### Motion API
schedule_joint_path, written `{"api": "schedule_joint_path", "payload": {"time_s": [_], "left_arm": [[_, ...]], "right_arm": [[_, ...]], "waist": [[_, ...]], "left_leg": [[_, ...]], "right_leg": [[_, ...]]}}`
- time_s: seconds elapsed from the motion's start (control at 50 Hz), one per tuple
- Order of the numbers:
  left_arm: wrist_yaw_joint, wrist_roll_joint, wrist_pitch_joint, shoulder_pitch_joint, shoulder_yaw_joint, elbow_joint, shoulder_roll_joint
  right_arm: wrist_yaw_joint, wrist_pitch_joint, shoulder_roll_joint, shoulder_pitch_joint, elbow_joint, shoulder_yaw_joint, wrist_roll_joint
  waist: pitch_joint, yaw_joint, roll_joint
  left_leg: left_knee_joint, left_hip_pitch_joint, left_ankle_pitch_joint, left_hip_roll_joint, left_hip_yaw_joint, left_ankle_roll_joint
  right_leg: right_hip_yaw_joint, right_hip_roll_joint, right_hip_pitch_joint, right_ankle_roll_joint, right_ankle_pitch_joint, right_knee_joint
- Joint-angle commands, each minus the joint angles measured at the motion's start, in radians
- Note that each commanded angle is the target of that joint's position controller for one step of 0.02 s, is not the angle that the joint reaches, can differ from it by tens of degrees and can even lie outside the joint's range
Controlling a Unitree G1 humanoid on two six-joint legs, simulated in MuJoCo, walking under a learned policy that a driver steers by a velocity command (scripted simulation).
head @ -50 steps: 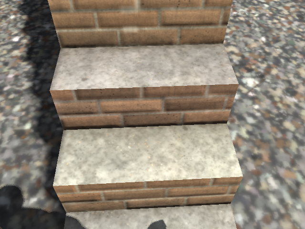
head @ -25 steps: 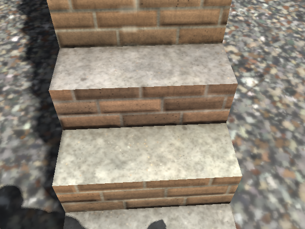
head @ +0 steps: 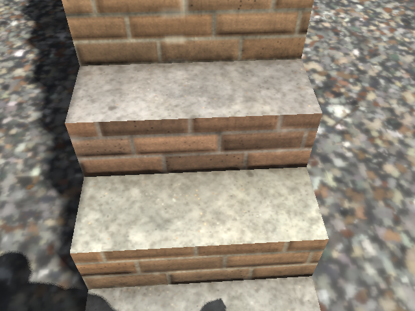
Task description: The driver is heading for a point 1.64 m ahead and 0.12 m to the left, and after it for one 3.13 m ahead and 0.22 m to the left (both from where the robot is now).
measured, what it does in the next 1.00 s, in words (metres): stands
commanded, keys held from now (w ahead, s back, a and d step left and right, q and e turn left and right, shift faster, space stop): w+shift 1.00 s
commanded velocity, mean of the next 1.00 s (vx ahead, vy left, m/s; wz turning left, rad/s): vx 1.00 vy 0.00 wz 0.00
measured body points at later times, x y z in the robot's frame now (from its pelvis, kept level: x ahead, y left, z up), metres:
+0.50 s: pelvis +0.00 +0.00 +0.00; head +0.01 +0.00 +0.45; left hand +0.18 +0.25 -0.11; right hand +0.18 -0.26 -0.10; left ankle -0.03 +0.13 -0.75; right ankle -0.04 -0.12 -0.75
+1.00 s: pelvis +0.00 +0.00 +0.00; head +0.01 +0.00 +0.45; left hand +0.18 +0.25 -0.11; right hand +0.18 -0.26 -0.10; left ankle -0.03 +0.13 -0.75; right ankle -0.04 -0.12 -0.75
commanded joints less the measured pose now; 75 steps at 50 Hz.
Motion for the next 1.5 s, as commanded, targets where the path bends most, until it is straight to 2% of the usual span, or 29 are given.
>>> {"api": "schedule_joint_path", "payload": {"time_s": [0.02, 1.2, 1.28, 1.4, 1.5], "left_arm": [[0.003, -0.001, -0.014, -0.086, 0.026, -0.064, 0.123], [0.003, -0.001, -0.013, -0.086, 0.026, -0.061, 0.124], [0.005, -0.005, -0.007, -0.032, 0.034, -0.029, 0.138], [0.004, -0.005, 0.006, 0.01, 0.045, 0.009, 0.136], [0.005, -0.004, 0.013, 0.047, 0.054, 0.034, 0.137]], "right_arm": [[-0.003, -0.014, -0.135, -0.096, -0.063, -0.027, 0.001], [-0.004, -0.013, -0.135, -0.094, -0.062, -0.028, 0.001], [-0.001, -0.012, -0.15, -0.046, -0.04, -0.035, 0.001], [0.0, 0.0, -0.149, -0.004, -0.007, -0.046, 0.002], [-0.001, 0.007, -0.151, 0.031, 0.015, -0.055, 0.001]], "waist": [[-0.112, 0.0, 0.005], [-0.112, -0.001, 0.005], [-0.113, -0.003, 0.008], [-0.066, -0.005, 0.01], [-0.052, -0.005, 0.009]], "left_leg": [[0.026, 0.037, 0.29, 0.137, -0.061, 0.017], [0.024, 0.042, 0.289, 0.142, -0.05, 0.013], [0.07, 0.047, 0.343, 0.139, -0.035, 0.011], [0.092, 0.01, 0.257, 0.127, -0.035, 0.011], [0.116, -0.006, 0.236, 0.124, -0.033, 0.018]], "right_leg": [[0.057, -0.135, 0.029, 0.023, 0.261, 0.025], [0.058, -0.134, 0.029, 0.023, 0.27, 0.023], [0.041, -0.129, 0.031, 0.025, 0.331, 0.067], [0.043, -0.115, -0.009, 0.019, 0.241, 0.085], [0.042, -0.109, -0.027, 0.012, 0.216, 0.106]]}}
